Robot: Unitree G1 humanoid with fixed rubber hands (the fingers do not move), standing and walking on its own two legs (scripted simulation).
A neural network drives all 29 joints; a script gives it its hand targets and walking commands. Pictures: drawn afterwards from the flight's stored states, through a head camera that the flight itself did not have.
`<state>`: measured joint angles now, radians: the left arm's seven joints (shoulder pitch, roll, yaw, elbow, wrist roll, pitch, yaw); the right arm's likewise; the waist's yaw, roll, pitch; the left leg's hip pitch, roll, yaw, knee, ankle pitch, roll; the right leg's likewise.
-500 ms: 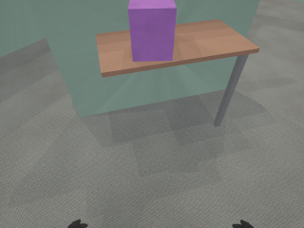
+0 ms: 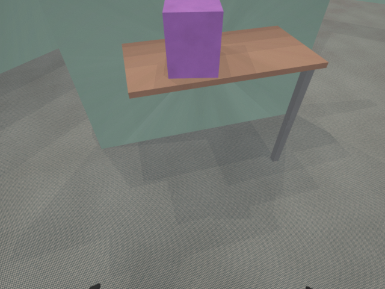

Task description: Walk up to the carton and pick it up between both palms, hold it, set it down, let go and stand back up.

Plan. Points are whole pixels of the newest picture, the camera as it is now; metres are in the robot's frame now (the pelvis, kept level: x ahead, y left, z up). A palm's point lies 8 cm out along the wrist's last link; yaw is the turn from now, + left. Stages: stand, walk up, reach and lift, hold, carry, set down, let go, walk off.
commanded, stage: stand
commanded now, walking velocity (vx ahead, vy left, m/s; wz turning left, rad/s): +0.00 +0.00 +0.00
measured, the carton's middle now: (192, 33) +1.06 +0.04 +0.08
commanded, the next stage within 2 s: none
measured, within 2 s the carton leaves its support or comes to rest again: neither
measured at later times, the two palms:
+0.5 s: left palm out of the picture +0.09 +0.26 -0.11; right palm out of the picture +0.11 -0.24 -0.10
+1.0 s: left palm out of the picture +0.10 +0.26 -0.10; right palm out of the picture +0.11 -0.23 -0.10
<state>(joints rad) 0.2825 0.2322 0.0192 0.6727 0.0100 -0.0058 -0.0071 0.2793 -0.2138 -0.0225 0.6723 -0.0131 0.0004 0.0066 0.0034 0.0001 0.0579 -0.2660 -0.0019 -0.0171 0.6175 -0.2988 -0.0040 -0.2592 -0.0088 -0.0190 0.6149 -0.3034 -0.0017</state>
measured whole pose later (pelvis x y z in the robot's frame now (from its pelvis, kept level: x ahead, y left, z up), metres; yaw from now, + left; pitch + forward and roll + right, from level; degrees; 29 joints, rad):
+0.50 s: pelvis +0.00 +0.01 +0.00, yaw +1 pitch -3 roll +0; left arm 0.30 0.24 0.02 0.69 0.01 0.00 -0.01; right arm 0.28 -0.21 -0.02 0.69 -0.01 0.00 0.01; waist 0.01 -0.01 0.06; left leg -0.27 -0.01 -0.02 0.61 -0.30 0.00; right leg -0.25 -0.02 -0.03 0.59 -0.30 0.01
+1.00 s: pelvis +0.01 +0.01 +0.00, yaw +1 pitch -3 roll +0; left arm 0.29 0.24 0.02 0.70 0.01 0.00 0.00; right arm 0.27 -0.22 -0.01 0.70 -0.01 0.00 0.00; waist 0.01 -0.01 0.05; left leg -0.25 -0.02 -0.02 0.59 -0.30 0.01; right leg -0.23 -0.02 -0.02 0.57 -0.30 0.01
